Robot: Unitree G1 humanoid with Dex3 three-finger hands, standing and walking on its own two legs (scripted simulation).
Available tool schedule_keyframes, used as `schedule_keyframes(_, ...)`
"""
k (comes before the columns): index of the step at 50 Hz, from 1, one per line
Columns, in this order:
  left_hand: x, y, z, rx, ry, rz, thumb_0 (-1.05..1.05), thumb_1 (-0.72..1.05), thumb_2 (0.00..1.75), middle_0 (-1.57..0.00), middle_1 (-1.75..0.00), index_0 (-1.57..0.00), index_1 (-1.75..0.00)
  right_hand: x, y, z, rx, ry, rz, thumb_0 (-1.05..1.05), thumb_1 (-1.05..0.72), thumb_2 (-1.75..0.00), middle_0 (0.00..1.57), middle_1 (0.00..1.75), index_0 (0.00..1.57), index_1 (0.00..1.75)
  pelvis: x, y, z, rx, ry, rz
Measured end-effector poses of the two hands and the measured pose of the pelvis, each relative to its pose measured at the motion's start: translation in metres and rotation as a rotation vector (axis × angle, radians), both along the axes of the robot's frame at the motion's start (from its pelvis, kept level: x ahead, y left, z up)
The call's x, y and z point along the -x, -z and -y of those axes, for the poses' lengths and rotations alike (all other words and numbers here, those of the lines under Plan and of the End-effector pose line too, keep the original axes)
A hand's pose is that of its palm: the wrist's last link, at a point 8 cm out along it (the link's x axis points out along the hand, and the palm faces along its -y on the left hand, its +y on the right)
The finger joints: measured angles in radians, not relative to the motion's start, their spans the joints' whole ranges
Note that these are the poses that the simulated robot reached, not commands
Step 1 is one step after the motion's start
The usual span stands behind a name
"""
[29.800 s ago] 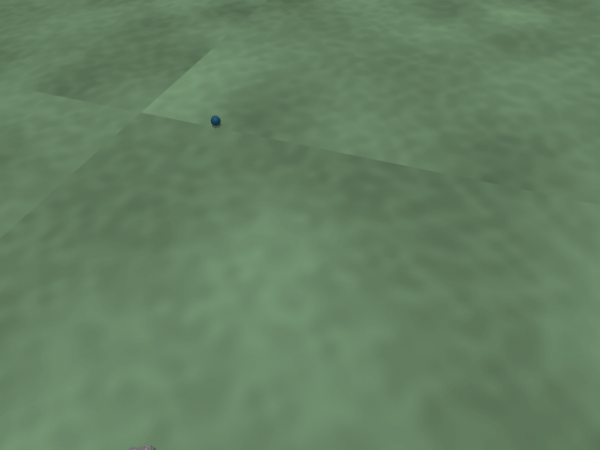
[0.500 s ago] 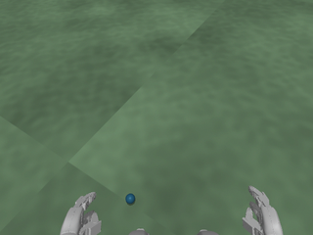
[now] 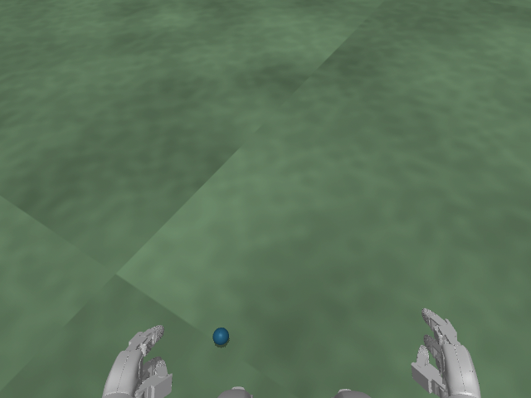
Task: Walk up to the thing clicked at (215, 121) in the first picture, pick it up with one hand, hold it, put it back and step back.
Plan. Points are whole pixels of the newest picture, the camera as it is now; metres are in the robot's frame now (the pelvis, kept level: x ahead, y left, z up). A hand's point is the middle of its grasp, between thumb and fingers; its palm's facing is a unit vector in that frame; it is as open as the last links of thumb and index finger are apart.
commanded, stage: home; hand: left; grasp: from above
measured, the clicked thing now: (220, 336) +0.42 +0.22 -0.69
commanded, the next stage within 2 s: stand in 0.86 s
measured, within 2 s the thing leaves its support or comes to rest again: neither
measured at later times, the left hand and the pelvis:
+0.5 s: hand (168, 379) +0.17 +0.18 -0.05, palm faces +0.04 -0.98 -0.21, open 7.4 cm; pelvis +0.00 +0.00 +0.00, yaw +0 degrees
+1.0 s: hand (168, 378) +0.17 +0.18 -0.06, palm faces +0.02 -0.97 -0.26, open 7.4 cm; pelvis +0.00 +0.00 +0.00, yaw +0 degrees
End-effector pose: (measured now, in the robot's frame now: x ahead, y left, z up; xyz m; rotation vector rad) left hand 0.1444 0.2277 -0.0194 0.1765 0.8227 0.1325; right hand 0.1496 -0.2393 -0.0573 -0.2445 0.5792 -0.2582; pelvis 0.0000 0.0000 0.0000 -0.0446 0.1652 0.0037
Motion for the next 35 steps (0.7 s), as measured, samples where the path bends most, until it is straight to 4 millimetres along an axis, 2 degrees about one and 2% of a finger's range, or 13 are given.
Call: schedule_keyframes(35,-0.0060,-0.0013,0.0000,-0.002,0.004,0.009,0.01,0.91,0.90,-0.20,-0.29,-0.20,-0.30,-0.0011,0.0026,0.0015,0.000,0.010,-0.016,0.01,-0.90,-0.89,0.21,0.30,0.20,0.30,-0.0047,0.0007,-0.0003,0.001,0.001,-0.007)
